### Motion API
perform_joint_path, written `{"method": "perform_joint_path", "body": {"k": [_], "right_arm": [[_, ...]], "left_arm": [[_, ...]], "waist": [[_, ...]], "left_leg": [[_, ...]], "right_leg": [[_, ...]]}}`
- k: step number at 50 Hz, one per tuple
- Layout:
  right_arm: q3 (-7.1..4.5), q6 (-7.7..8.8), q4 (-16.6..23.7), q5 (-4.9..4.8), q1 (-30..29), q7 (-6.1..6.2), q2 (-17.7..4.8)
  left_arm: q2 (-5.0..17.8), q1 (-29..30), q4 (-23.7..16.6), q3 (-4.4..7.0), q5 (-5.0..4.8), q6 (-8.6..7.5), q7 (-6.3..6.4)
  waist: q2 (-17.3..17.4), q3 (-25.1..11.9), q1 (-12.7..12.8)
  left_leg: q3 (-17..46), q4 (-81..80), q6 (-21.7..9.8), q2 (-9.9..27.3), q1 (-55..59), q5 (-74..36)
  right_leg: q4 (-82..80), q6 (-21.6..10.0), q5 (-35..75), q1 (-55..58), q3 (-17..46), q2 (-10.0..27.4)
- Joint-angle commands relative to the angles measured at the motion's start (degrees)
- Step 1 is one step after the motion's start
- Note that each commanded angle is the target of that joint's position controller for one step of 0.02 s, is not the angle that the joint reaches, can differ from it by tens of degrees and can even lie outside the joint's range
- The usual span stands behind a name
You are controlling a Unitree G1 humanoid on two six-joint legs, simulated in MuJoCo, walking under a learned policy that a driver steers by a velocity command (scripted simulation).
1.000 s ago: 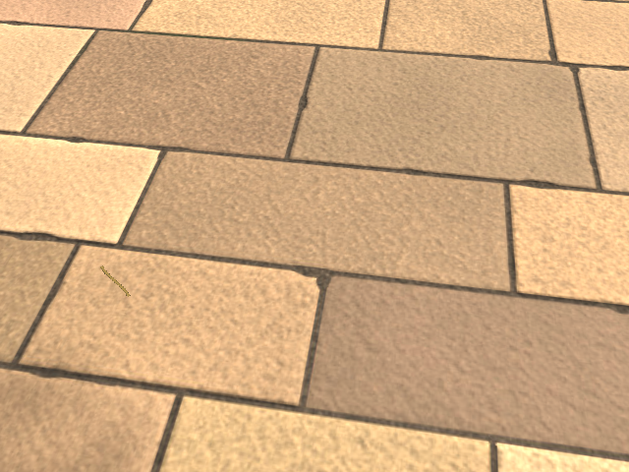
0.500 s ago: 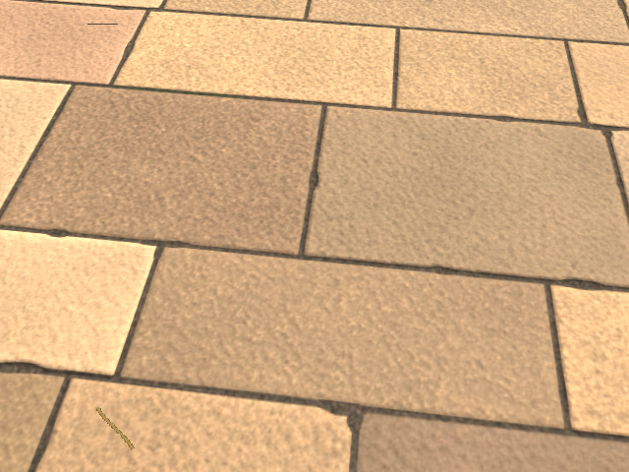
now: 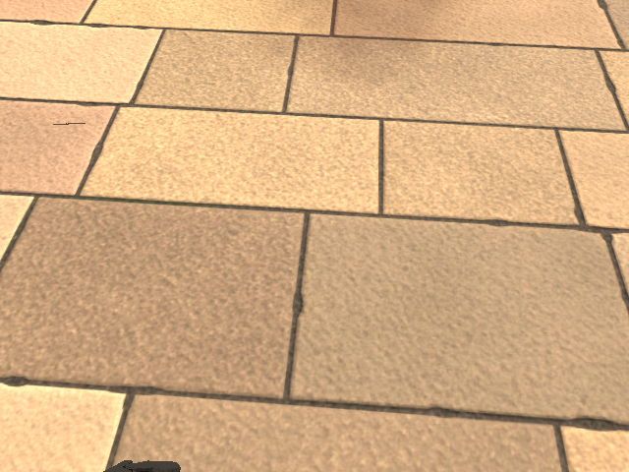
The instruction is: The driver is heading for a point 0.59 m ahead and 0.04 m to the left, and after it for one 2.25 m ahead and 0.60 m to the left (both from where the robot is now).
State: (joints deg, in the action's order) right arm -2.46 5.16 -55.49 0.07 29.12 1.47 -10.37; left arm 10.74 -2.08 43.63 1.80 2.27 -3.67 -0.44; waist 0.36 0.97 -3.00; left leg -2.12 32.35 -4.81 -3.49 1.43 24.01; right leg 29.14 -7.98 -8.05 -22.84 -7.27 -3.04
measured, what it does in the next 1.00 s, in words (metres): walks ahead: left foot, then right foot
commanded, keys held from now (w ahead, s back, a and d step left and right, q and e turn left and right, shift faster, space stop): w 0.62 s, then no key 0.38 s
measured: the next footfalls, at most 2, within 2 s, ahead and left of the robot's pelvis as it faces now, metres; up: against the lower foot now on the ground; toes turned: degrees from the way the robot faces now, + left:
left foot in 0.48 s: +0.44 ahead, +0.10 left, +0.00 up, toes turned +3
right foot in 0.98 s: +0.61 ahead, -0.07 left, +0.00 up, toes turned -4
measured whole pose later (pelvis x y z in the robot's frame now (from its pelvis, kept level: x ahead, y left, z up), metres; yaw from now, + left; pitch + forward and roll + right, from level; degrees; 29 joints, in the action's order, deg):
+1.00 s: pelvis +0.49 +0.02 +0.01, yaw -1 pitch +0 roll +2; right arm -1.2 3.6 -55.7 0.3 20.9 1.0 -10.9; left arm 9.6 -10.1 51.0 0.7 1.8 -3.3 1.2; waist -0.4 2.6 -2.0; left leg -4.8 27.1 -3.4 -3.6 -4.7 21.2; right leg 28.5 -3.6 -5.7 -20.6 -3.5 0.2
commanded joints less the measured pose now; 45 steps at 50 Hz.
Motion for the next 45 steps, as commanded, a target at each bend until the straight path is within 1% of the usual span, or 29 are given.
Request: {"method": "perform_joint_path", "body": {"k": [1, 2, 3, 4, 5, 6, 8, 10, 13, 15, 18, 20, 21, 22, 23, 24, 25, 26, 27, 28, 29, 30, 31, 32, 34, 36, 39, 42, 45], "right_arm": [[-1.42, 0.7, 6.55, -0.58, 1.43, 0.0, -6.48], [-1.78, 0.73, 8.07, 0.34, -4.41, -0.31, -7.17], [-1.64, 0.89, 8.61, 0.32, -6.58, -0.89, -7.05], [-1.67, 0.41, 8.63, 0.36, -7.17, -1.34, -6.54], [-1.4, -0.47, 8.69, 1.17, -6.84, -1.79, -5.57], [-1.14, -1.18, 8.49, 1.53, -5.93, -2.38, -4.41], [-1.16, -1.95, 9.47, 2.24, -7.83, -3.14, -4.21], [-1.04, -2.2, 11.43, 2.3, -13.09, -3.46, -4.42], [-0.27, -2.3, 14.05, 1.87, -20.96, -3.81, -3.5], [0.23, -2.28, 15.3, 1.42, -25.13, -3.83, -3.02], [0.1, -2.01, 16.99, 1.2, -29.29, -3.4, -4.23], [-0.2, -1.81, 17.39, 1.38, -29.19, -3.05, -5.09], [-0.47, -1.72, 16.85, 1.51, -27.3, -2.71, -5.67], [-0.98, -1.56, 15.68, 1.69, -23.34, -2.24, -6.71], [-1.57, -1.18, 13.11, 2.05, -15.67, -1.74, -7.67], [-2.5, -0.6, 10.38, 3.19, -6.41, -1.15, -10.04], [-3.78, -0.34, 9.79, 4.46, 0.68, -0.63, -15.73], [-4.3, -1.12, 9.37, 2.61, -0.83, -1.4, -17.14], [-3.72, -1.67, 10.37, 1.14, -7.04, -1.78, -13.76], [-2.56, -1.43, 10.69, 0.79, -11.1, -2.0, -9.91], [-1.9, -1.1, 10.15, 0.93, -12.93, -2.12, -7.86], [-1.52, -0.62, 9.34, 0.82, -13.07, -1.95, -6.76], [-1.34, -0.24, 8.61, 0.83, -12.93, -1.84, -6.33], [-1.28, 0.33, 7.94, 0.75, -11.79, -1.82, -6.48], [-1.38, 1.11, 6.55, 0.52, -9.88, -1.86, -7.73], [-1.26, 1.11, 5.77, 0.54, -9.03, -1.86, -8.23], [-0.72, 0.43, 4.81, 0.53, -8.03, -1.69, -7.86], [-0.47, -0.16, 3.23, 0.58, -5.26, -1.29, -7.93], [-0.29, -0.86, 2.01, 0.96, -4.88, -0.77, -7.82]], "left_arm": [[11.9, -21.45, 2.83, 4.35, -0.48, -0.31, 0.48], [9.5, -15.71, 2.14, 3.63, -1.66, -0.31, 0.1], [6.46, -12.92, 1.8, 2.84, -1.58, -0.72, -0.23], [4.85, -12.5, 2.26, 2.29, -1.39, -1.22, -0.19], [3.84, -13.0, 3.17, 1.78, -1.45, -1.73, 0.21], [4.09, -13.98, 3.87, 1.68, -1.51, -2.28, 0.39], [5.85, -17.41, 5.4, 1.9, -1.97, -3.17, 0.31], [6.93, -19.57, 6.12, 2.04, -2.06, -3.31, 0.02], [6.72, -21.95, 6.82, 1.8, -2.0, -3.31, -0.42], [7.49, -24.44, 7.47, 1.88, -2.08, -3.33, -0.23], [8.57, -26.79, 8.57, 1.96, -1.95, -3.03, 0.43], [8.93, -26.31, 8.95, 1.94, -1.59, -2.62, 1.04], [9.3, -25.54, 8.92, 1.97, -1.45, -2.47, 1.29], [10.01, -24.79, 9.01, 2.14, -1.16, -2.23, 1.51], [10.44, -24.04, 9.04, 2.22, -1.1, -1.73, 1.61], [9.8, -23.96, 8.38, 1.95, -1.39, -1.53, 1.66], [5.93, -26.3, 5.97, 0.99, -2.62, -1.45, 1.39], [5.31, -31.54, 6.44, 1.31, -3.39, -1.33, 0.88], [8.14, -26.49, 6.13, 1.94, -1.87, -0.89, 0.98], [7.66, -21.53, 4.87, 1.73, -1.44, -1.16, 0.57], [6.51, -20.26, 4.68, 1.5, -1.52, -1.13, 0.32], [6.06, -20.55, 4.79, 1.46, -0.65, -0.38, -0.04], [5.15, -22.02, 5.5, 1.23, -0.18, 0.45, -0.47], [4.77, -22.33, 5.69, 1.19, -0.07, 0.99, -0.72], [4.52, -21.42, 5.48, 1.25, -0.12, 1.55, -0.7], [4.18, -18.67, 4.84, 1.06, -0.26, 1.84, -0.47], [3.29, -13.26, 3.85, 0.39, -0.73, 1.95, -0.18], [3.14, -9.76, 3.58, -0.02, -1.04, 2.0, 0.43], [3.82, -9.41, 4.13, 0.04, -0.93, 1.6, 1.27]], "waist": [[-5.95, -15.49, 8.05], [-2.44, -5.6, 5.63], [-0.52, -1.86, 4.42], [-0.06, 0.3, 2.94], [-1.32, 1.22, 1.56], [-2.19, 1.12, 0.9], [-2.61, 1.96, 0.74], [-2.26, 3.13, 1.61], [-3.75, 4.21, 3.63], [-4.32, 3.99, 5.25], [-4.2, 4.09, 6.22], [-4.24, 3.46, 5.12], [-4.75, 2.18, 3.97], [-5.36, 0.03, 2.0], [-4.34, -3.97, -1.37], [-2.68, -9.6, -4.81], [6.15, -17.51, -5.33], [15.16, -21.67, -1.98], [5.35, -12.86, -0.42], [1.71, -5.71, 0.27], [0.45, -2.06, 2.13], [1.47, -0.33, 3.55], [2.2, -0.12, 4.65], [2.35, 0.18, 4.96], [1.72, 0.34, 5.82], [2.57, 0.11, 5.81], [4.69, -0.18, 4.48], [5.02, -1.11, 2.45], [5.39, -0.98, 2.03]], "left_leg": [[4.19, 46.21, 0.35, -0.3, -35.49, 2.41], [6.71, 45.34, -0.1, 3.35, -38.54, -2.61], [6.59, 42.63, -0.13, 4.78, -37.74, -5.69], [6.19, 39.82, -0.03, 6.18, -36.29, -7.1], [5.64, 37.34, 0.65, 7.17, -34.78, -7.66], [4.97, 36.0, 1.25, 7.49, -33.52, -8.54], [3.09, 33.63, 2.34, 8.39, -36.39, -10.37], [1.48, 28.62, 3.3, 9.71, -39.86, -14.74], [-1.32, 14.92, 3.83, 9.03, -37.85, -21.55], [-2.79, 7.85, 3.4, 7.79, -35.38, -25.13], [-2.7, 2.55, 1.93, 6.89, -35.96, -25.56], [-2.53, 0.18, 0.34, 5.64, -34.64, -21.65], [-2.98, -0.63, -0.61, 4.24, -31.49, -18.88], [-3.15, -1.56, -1.71, 2.65, -26.85, -16.21], [-3.79, -4.83, -3.0, 1.03, -18.33, -16.61], [0.02, -5.0, -5.02, 4.92, -4.22, -17.74], [19.7, -5.86, -9.05, 20.76, 10.62, -14.27], [43.24, -14.61, -15.7, 28.73, 16.26, -14.83], [36.03, -15.97, -13.88, 25.7, 9.02, -9.5], [28.05, -17.93, -12.28, 23.33, 0.57, -9.8], [22.29, -20.58, -9.81, 20.31, -5.55, -12.21], [17.98, -21.87, -8.18, 18.06, -9.74, -15.62], [14.97, -23.09, -7.29, 16.56, -12.29, -17.79], [13.22, -23.29, -7.53, 16.32, -13.27, -26.26], [8.66, -22.38, -8.07, 15.96, -13.06, -43.26], [4.41, -21.05, -7.35, 14.5, -12.07, -53.23], [0.26, -19.37, -5.34, 12.05, -11.44, -57.67], [0.13, -17.54, -4.81, 12.61, -7.68, -58.44], [1.73, -13.8, -5.16, 14.25, -4.66, -57.58]], "right_leg": [[-11.91, -15.39, 2.99, 38.11, 45.62, 27.32], [-14.06, -13.4, 0.3, 28.89, 35.89, 24.24], [-16.45, -11.15, 1.78, 22.75, 29.58, 21.47], [-18.06, -8.56, 3.44, 18.6, 24.36, 18.45], [-19.57, -6.6, 4.63, 15.7, 20.78, 16.06], [-20.78, -5.76, 5.72, 14.16, 18.54, 14.79], [-21.99, -5.53, 11.31, 14.42, 15.87, 13.91], [-22.86, -5.04, 15.92, 15.18, 13.24, 12.85], [-22.35, -3.04, 22.93, 14.82, 8.64, 9.89], [-22.35, -2.01, 25.36, 16.73, 7.99, 10.33], [-20.91, -1.87, 27.47, 24.14, 8.66, 13.16], [-17.6, -1.64, 33.83, 28.48, 8.53, 14.76], [-14.43, -1.24, 40.43, 29.59, 8.07, 15.01], [-9.43, -0.63, 46.51, 30.36, 7.8, 15.03], [-0.31, 0.18, 47.97, 29.53, 6.6, 13.79], [12.02, 0.94, 37.66, 21.35, 5.42, 11.87], [31.84, 2.4, 11.16, 6.45, 2.23, 5.83], [46.68, 3.4, -21.9, -7.35, 6.73, -2.55], [48.9, 3.1, -17.37, -12.41, 10.77, 2.01], [46.31, 3.14, -13.24, -13.13, 10.58, 3.96], [42.07, 3.29, -10.75, -11.06, 10.18, 6.07], [38.68, 3.75, -10.0, -8.67, 10.09, 7.41], [37.07, 4.27, -9.3, -6.1, 9.7, 7.88], [36.35, 4.86, -8.88, -5.08, 8.84, 7.58], [33.81, 6.15, -7.47, -5.82, 7.71, 7.38], [29.12, 7.13, -4.06, -7.03, 6.45, 7.51], [18.98, 7.6, 1.42, -5.13, 4.53, 6.82], [12.02, 7.0, 4.53, -3.0, 3.52, 5.44], [7.32, 5.76, 1.52, -0.71, 3.99, 4.46]]}}
Velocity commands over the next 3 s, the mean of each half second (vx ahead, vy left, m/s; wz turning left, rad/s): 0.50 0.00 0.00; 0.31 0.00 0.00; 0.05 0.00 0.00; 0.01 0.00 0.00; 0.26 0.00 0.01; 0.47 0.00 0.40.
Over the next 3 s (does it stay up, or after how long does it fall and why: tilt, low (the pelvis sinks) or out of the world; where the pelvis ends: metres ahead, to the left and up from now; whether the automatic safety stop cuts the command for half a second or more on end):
stays up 0.92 0.03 0.01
